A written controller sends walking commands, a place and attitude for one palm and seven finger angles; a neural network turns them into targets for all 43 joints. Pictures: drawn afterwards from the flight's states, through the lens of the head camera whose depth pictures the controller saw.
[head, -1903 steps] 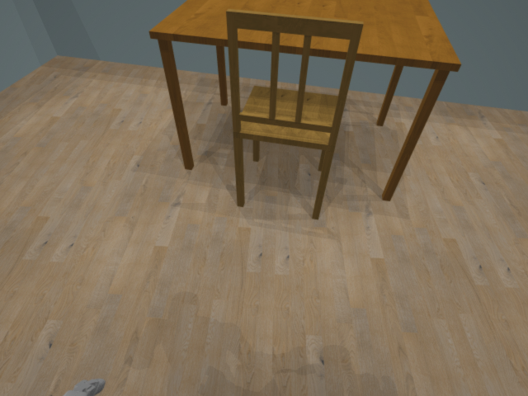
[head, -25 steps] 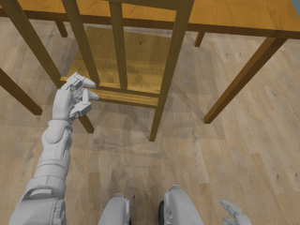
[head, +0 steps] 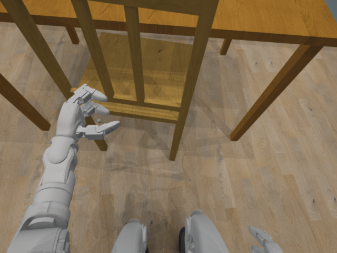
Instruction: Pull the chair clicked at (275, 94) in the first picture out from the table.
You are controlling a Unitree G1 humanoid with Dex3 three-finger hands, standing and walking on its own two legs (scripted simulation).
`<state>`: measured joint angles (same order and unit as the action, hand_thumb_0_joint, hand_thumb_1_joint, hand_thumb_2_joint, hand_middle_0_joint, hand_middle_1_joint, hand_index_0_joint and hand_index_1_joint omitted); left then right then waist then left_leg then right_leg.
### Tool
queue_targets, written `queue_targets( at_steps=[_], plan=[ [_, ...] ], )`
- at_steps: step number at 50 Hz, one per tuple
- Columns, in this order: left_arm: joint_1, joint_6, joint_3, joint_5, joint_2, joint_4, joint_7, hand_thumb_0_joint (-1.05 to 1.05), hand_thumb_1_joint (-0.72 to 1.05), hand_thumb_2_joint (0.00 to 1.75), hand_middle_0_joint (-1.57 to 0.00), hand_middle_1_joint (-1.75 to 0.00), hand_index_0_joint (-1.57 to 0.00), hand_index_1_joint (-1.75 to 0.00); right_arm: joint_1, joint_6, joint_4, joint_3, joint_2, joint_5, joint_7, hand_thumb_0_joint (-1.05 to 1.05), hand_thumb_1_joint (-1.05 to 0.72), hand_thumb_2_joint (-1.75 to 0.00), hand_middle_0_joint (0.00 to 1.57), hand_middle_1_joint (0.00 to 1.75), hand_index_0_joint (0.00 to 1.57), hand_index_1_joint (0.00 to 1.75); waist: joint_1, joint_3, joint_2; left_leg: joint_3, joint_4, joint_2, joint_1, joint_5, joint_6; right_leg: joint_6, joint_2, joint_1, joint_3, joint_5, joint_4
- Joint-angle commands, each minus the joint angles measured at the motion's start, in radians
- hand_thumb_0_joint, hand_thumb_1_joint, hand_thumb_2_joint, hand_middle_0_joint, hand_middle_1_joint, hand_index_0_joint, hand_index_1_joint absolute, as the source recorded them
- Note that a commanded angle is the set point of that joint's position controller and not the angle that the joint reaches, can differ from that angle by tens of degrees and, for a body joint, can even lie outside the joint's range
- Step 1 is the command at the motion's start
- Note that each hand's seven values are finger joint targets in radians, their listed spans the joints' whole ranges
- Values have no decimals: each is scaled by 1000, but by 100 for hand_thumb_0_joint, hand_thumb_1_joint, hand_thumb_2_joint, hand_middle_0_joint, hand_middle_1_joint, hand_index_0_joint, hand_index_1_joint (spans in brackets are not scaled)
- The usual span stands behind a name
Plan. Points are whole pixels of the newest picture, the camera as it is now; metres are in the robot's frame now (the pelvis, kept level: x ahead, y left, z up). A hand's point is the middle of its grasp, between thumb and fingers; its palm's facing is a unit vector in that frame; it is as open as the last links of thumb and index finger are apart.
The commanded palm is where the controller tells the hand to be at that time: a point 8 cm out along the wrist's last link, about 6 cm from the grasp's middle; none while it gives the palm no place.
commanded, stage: open the thumb and straighten the fingers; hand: left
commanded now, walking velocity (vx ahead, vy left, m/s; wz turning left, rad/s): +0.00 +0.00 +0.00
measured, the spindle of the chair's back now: (98, 58) +0.58 +0.17 +0.05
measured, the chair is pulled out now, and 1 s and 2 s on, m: -0.09 -0.09 -0.09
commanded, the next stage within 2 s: draw the fingers out of the gap in 0.46 s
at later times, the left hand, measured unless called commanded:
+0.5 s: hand (92, 116) +0.42 +0.17 +0.02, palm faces -0.10 -0.99 -0.10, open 17.2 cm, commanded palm +0.40 +0.22 +0.02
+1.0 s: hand (85, 144) +0.36 +0.18 +0.02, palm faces -0.08 -0.99 -0.09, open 17.5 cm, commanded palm +0.34 +0.23 +0.03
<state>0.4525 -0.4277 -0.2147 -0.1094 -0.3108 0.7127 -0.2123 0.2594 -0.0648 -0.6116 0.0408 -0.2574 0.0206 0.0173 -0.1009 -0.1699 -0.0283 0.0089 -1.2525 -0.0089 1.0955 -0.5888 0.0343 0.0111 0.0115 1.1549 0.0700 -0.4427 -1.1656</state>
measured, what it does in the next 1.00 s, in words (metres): stands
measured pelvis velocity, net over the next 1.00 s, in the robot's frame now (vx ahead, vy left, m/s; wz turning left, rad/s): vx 0.01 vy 0.00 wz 0.00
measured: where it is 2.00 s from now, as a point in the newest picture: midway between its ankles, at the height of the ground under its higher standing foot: outside the picture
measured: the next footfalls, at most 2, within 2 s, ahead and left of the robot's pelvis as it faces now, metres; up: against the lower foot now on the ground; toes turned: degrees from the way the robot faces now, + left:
none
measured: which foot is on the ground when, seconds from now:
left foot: down 0.00-1.00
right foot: down 0.00-1.00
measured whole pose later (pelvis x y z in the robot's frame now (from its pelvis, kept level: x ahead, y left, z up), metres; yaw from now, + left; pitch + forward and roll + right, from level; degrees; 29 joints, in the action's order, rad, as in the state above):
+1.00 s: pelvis +0.01 +0.00 +0.01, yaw +0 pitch +23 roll -3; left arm 0.17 -0.45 -0.21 -0.15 -0.29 0.50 -0.25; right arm 0.25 -0.10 -0.58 0.03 -0.26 0.01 0.02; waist -0.07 -0.16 -0.02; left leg 0.01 -1.20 -0.01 1.01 -0.59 0.04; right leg 0.01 0.01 1.07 0.07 -0.44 -1.11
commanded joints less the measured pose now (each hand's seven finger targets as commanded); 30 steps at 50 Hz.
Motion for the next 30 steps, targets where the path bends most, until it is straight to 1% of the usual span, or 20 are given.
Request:
queue_targets(
  at_steps=[1,5,7,9,10,11,12,13,16,17,18,19,20,23,24,25,27,28,29,30],
  plan=[
    [337,-75,-77,5,-210,-132,6,0,-55,20,-38,-109,-38,-109,90,-30,80,-60,-159,-4,-11,0,-90,-90,20,30,20,30,-13,-386,-35,32,157,-4,-151,336,-28,21,-24,-326,-47,196,111],
    [301,-81,-59,-13,-184,-179,-9,0,-55,20,-27,-80,-27,-80,92,-33,98,-67,-159,-4,-3,0,-90,-90,20,30,20,30,2,-469,-98,32,166,-4,-237,411,-38,25,-25,-349,-46,244,116],
    [276,-76,-61,-22,-190,-181,-19,0,-55,20,-22,-65,-22,-65,96,-33,100,-68,-161,-7,-1,0,-90,-90,20,30,20,30,0,-480,-67,34,164,-2,-234,428,-35,24,-27,-369,-46,264,116],
    [290,-69,-64,-22,-195,-154,-23,0,-55,20,-18,-51,-18,-51,94,-29,90,-67,-162,-9,-3,0,-90,-90,20,30,20,30,-11,-438,-35,29,163,-1,-186,384,-28,19,-26,-369,-51,248,123],
    [317,-65,-54,-23,-184,-142,-24,0,-55,20,-15,-43,-15,-43,94,-30,85,-66,-161,-10,-4,0,-90,-90,20,30,20,30,-24,-415,-31,24,159,-2,-161,348,-23,15,-26,-359,-55,227,130],
    [321,-64,-85,-19,-220,-124,-21,0,-55,20,-13,-36,-13,-36,97,-29,83,-65,-165,-11,-7,0,-90,-90,20,30,20,30,-16,-393,-16,23,161,-3,-129,310,-22,16,-26,-361,-58,194,131],
    [386,-73,-119,-18,-279,-171,-17,0,-55,20,-10,-29,-10,-29,92,-31,87,-61,-171,-11,-12,0,-90,-90,20,30,20,30,-14,-405,-41,19,160,-4,-131,295,-17,17,-26,-365,-65,178,134],
    [397,-77,-139,-15,-302,-175,-15,0,-55,20,-7,-22,-7,-22,96,-32,86,-61,-169,-7,-15,0,-90,-90,20,30,20,30,-8,-433,-61,22,163,-8,-146,306,-18,18,-25,-384,-69,186,134],
    [390,-87,-142,-19,-292,-153,-23,0,-55,20,0,0,0,0,98,-40,83,-58,-164,-3,-19,0,-90,-90,20,30,20,30,-9,-443,-53,18,154,-8,-143,331,-19,17,-24,-401,-73,220,130],
    [402,-95,-128,-20,-287,-173,-28,0,-55,20,0,0,0,0,100,-44,87,-58,-166,-4,-19,0,-90,-90,20,30,20,30,-10,-458,-84,27,159,-7,-176,352,-23,21,-25,-381,-63,223,120],
    [375,-92,-98,-24,-243,-170,-37,0,-55,20,0,0,0,0,99,-46,86,-59,-162,-3,-15,0,-90,-90,20,30,20,30,-9,-477,-97,30,161,-6,-210,375,-26,20,-25,-374,-59,236,122],
    [353,-88,-91,-26,-233,-162,-44,0,-55,20,0,0,0,0,101,-47,84,-62,-164,-4,-13,0,-90,-90,20,30,20,30,-8,-474,-99,32,165,-2,-231,396,-31,22,-26,-363,-52,243,123],
    [328,-80,-84,-31,-222,-150,-51,0,-55,20,0,0,0,0,105,-46,83,-64,-166,-4,-11,0,-90,-90,20,30,20,30,-10,-473,-77,34,166,0,-233,409,-31,20,-27,-366,-50,252,127],
    [314,-51,-39,-30,-174,-91,-69,0,-55,20,0,0,0,0,108,-39,80,-66,-169,-12,-8,0,-90,-90,20,30,20,30,-24,-419,-47,35,174,3,-206,373,-28,18,-27,-333,-42,217,133],
    [344,-46,-31,-29,-172,-97,-68,0,-55,20,0,0,0,0,108,-38,77,-67,-171,-14,-9,0,-90,-90,20,30,20,30,-28,-403,-60,38,177,4,-206,361,-28,19,-26,-313,-40,203,135],
    [350,-44,-45,-31,-184,-114,-65,0,-55,20,0,0,0,0,110,-37,78,-70,-172,-12,-8,0,-90,-90,20,30,20,30,-25,-424,-58,35,176,3,-211,351,-27,17,-26,-321,-43,194,139],
    [332,-47,-84,-29,-227,-110,-50,0,-55,20,0,0,0,0,112,-33,85,-67,-176,-12,-11,0,-90,-90,20,30,20,30,-13,-410,-43,37,181,1,-200,351,-27,20,-29,-329,-40,192,137],
    [433,-63,-168,-19,-355,-161,-33,0,-55,20,0,0,0,0,113,-30,81,-63,-186,-10,-18,0,-90,-90,20,30,20,30,-7,-431,-71,38,182,2,-209,360,-28,20,-27,-345,-48,200,136],
    [405,-66,-148,-14,-317,-172,-29,0,-55,20,0,0,0,0,115,-31,90,-61,-172,-5,-16,0,-90,-90,20,30,20,30,3,-469,-106,37,184,-6,-235,385,-31,20,-27,-367,-49,217,132],
    [368,-73,-149,-16,-307,-180,-22,0,-55,20,0,0,0,0,114,-31,96,-62,-168,-5,-14,0,-90,-90,20,30,20,30,8,-468,-83,40,188,-3,-253,417,-35,22,-29,-377,-44,242,131]
  ],
)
